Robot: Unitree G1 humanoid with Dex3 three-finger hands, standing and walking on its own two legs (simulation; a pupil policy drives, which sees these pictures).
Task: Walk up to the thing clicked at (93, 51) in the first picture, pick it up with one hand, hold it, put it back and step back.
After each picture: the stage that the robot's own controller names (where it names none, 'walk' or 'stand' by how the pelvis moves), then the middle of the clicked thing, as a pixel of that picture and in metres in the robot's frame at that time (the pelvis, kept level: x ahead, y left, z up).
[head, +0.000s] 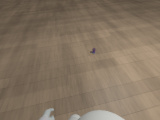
stand; (93, 50) +1.44 -0.03 -0.72
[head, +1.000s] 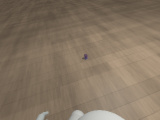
walk; (85, 56) +1.29 +0.22 -0.71
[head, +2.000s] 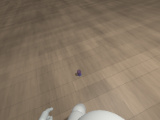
walk; (79, 72) +0.79 +0.29 -0.71
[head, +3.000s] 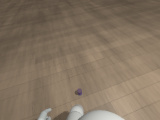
walk; (79, 92) +0.47 +0.20 -0.71
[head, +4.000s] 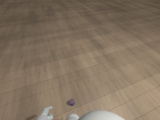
stand; (72, 102) +0.35 +0.21 -0.71
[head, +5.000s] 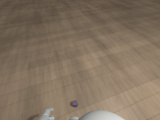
stand; (75, 103) +0.33 +0.19 -0.72
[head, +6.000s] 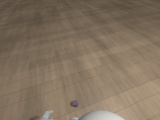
stand; (75, 103) +0.33 +0.19 -0.73
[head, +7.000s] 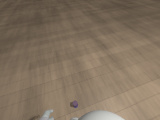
stand; (75, 104) +0.32 +0.20 -0.73
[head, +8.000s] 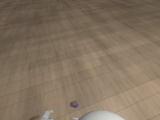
stand; (75, 104) +0.32 +0.20 -0.73
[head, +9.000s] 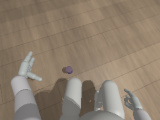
go down; (69, 70) +0.39 +0.20 -0.42
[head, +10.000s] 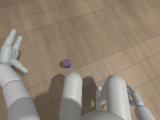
go down; (67, 64) +0.42 +0.21 -0.32
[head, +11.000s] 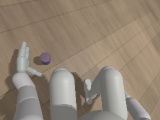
close in; (45, 59) +0.41 +0.24 -0.23
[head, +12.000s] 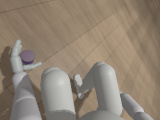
close; (27, 58) +0.41 +0.26 -0.23
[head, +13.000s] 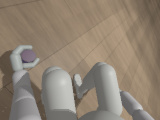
lift; (28, 57) +0.40 +0.26 -0.23
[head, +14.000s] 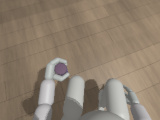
lift; (62, 71) +0.32 +0.21 -0.05
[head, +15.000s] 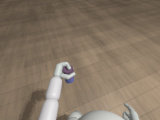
hold; (68, 74) +0.33 +0.17 +0.03
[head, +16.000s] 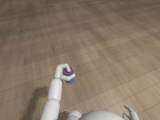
hold; (68, 75) +0.33 +0.17 +0.00
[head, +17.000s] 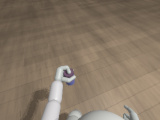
hold; (69, 77) +0.32 +0.17 +0.00
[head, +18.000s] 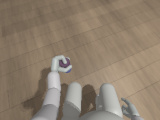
crouch; (65, 65) +0.39 +0.18 -0.08
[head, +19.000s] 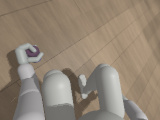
lower; (34, 54) +0.42 +0.24 -0.23
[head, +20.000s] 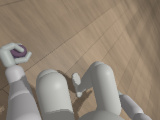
lower; (20, 54) +0.43 +0.28 -0.23
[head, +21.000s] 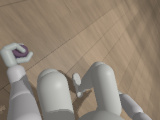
lower; (21, 54) +0.42 +0.28 -0.23
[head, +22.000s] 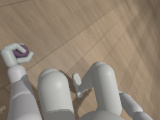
lower; (22, 54) +0.42 +0.27 -0.23
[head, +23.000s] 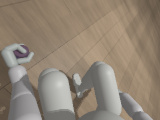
lower; (22, 54) +0.42 +0.27 -0.23
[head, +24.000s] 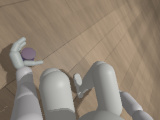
withdraw; (28, 56) +0.41 +0.25 -0.23
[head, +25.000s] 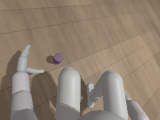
stand; (57, 59) +0.41 +0.22 -0.25
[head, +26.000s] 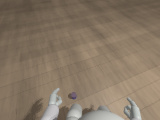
stand; (73, 95) +0.35 +0.17 -0.63
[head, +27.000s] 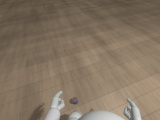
stand; (75, 100) +0.35 +0.18 -0.67
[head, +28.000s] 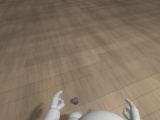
stand; (75, 101) +0.35 +0.17 -0.67
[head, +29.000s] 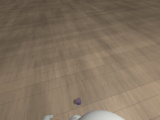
stand; (78, 101) +0.37 +0.17 -0.72
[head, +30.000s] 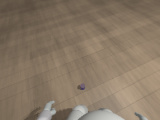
walk; (82, 86) +0.44 +0.11 -0.70
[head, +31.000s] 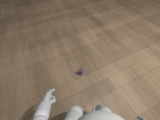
walk; (80, 72) +0.65 +0.14 -0.69
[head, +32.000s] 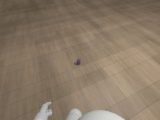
stand; (78, 62) +0.96 +0.23 -0.70
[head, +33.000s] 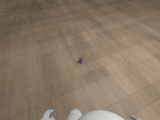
stand; (80, 60) +0.99 +0.22 -0.71
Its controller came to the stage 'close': yes
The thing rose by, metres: 0.72
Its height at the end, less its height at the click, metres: +0.00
